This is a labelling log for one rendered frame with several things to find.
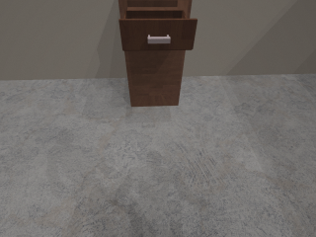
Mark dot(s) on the cabinet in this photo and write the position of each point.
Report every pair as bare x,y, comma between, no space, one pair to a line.
154,76

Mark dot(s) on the handle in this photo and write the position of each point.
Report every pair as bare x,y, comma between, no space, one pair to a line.
166,39

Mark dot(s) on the drawer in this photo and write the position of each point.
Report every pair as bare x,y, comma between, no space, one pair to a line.
137,25

